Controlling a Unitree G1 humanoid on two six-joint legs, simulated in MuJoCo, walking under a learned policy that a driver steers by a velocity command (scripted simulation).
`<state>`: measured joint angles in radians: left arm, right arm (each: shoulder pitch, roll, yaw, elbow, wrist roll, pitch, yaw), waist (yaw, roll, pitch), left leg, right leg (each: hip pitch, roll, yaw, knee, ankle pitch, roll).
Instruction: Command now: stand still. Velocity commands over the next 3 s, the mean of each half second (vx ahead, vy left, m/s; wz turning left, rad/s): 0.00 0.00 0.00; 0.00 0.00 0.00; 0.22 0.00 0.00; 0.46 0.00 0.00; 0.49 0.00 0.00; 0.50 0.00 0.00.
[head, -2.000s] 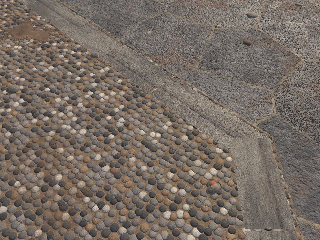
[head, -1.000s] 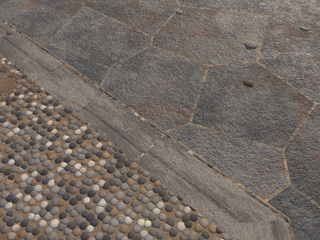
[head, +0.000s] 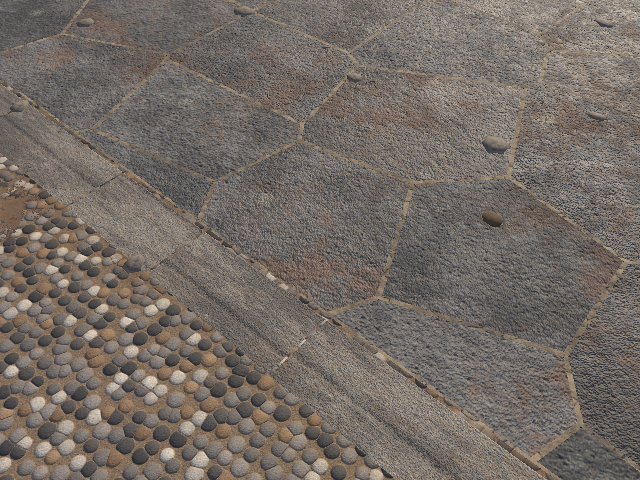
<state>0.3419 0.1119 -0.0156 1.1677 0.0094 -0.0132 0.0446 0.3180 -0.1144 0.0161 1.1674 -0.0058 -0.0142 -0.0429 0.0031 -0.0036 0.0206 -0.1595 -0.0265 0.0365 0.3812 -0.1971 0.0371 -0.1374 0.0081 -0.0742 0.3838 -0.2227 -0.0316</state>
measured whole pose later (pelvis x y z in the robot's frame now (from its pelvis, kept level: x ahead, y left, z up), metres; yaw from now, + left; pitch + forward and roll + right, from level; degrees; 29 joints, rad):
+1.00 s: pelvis +0.01 -0.01 +0.00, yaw +0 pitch -1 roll +0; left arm 0.37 0.09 -0.01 1.16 0.01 -0.02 0.04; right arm 0.35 -0.10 0.02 1.17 -0.01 -0.02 -0.04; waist 0.00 0.00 0.02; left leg -0.16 -0.01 0.02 0.39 -0.22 0.02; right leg -0.13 0.02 -0.07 0.38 -0.24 -0.04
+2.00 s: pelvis +0.37 +0.03 -0.02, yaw +1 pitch +0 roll -1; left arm 0.12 0.19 0.07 0.97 0.02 -0.08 -0.01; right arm 0.43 -0.15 -0.03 1.08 -0.01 -0.09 0.00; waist -0.01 0.01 0.08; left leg -0.19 -0.01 0.01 1.15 -0.38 0.10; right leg -0.40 0.06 -0.15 0.56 -0.18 -0.13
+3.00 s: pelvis +0.93 +0.05 -0.01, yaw +0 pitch +1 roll +1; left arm 0.00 0.17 0.03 0.88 0.02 -0.05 -0.03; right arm 0.49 -0.16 -0.04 1.08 -0.02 -0.10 -0.01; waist -0.07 -0.02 0.06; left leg 0.14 -0.06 0.08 0.20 -0.35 0.05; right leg -0.53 -0.04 -0.09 0.57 -0.10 -0.09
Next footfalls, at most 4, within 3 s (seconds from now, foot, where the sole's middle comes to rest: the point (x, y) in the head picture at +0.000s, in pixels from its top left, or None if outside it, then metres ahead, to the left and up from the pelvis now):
1.44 left None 0.14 0.12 -0.78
1.92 right None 0.49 -0.03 -0.78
2.48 left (276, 362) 0.81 0.14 -0.78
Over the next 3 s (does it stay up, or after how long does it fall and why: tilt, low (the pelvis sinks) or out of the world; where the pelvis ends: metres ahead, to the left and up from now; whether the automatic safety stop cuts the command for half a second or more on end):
stays up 0.93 0.05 -0.01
